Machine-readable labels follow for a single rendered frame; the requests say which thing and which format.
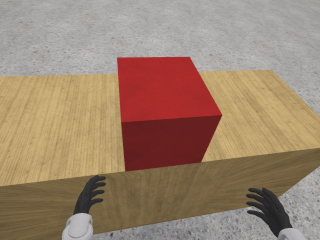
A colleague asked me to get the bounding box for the left robot forearm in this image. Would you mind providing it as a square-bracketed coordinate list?
[62, 213, 93, 240]

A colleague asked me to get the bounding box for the robot left hand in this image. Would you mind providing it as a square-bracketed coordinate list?
[73, 175, 106, 215]

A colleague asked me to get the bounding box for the right robot forearm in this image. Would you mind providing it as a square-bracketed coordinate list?
[277, 228, 306, 240]

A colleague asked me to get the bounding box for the carton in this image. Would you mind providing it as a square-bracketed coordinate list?
[117, 57, 222, 172]

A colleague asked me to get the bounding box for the robot right hand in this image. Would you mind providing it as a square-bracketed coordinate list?
[246, 187, 293, 238]

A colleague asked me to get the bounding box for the pedestal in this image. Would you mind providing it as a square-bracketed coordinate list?
[0, 69, 320, 240]

